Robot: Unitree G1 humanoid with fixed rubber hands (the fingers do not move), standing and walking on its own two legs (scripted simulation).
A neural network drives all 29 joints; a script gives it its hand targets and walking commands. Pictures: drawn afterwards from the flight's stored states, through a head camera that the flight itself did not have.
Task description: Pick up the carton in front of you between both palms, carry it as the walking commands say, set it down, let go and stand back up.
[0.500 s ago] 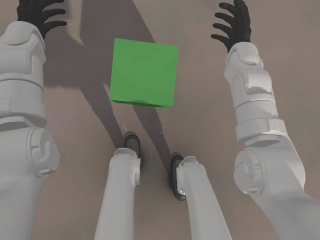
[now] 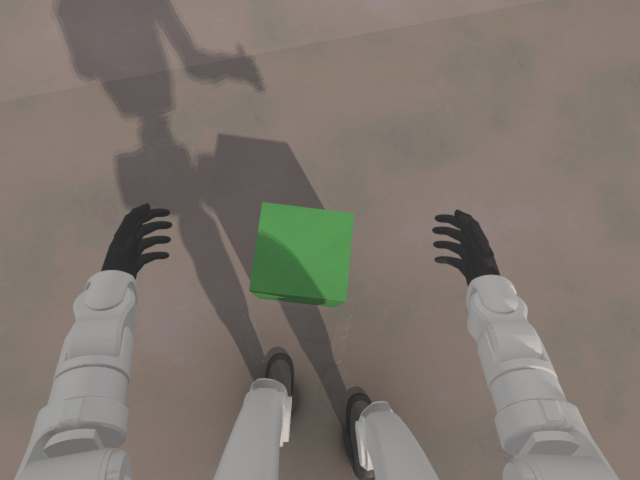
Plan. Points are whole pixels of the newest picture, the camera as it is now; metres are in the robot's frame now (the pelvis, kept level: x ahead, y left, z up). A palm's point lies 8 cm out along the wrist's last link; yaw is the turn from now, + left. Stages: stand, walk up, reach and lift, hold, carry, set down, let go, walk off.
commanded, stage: let go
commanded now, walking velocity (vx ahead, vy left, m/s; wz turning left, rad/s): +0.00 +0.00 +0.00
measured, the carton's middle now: (302, 260) +0.45 +0.04 -0.59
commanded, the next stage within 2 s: stand in 0.90 s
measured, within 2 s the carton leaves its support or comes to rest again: neither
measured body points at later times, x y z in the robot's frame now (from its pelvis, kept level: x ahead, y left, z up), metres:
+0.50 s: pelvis +0.03 -0.03 +0.06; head +0.09 -0.02 +0.50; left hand +0.21 +0.21 -0.03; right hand +0.22 -0.26 -0.02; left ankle +0.08 +0.09 -0.68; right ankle -0.02 -0.14 -0.68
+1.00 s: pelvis +0.05 -0.03 +0.05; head +0.07 -0.02 +0.50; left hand +0.22 +0.23 -0.03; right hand +0.22 -0.29 -0.03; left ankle +0.08 +0.08 -0.68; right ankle -0.02 -0.14 -0.68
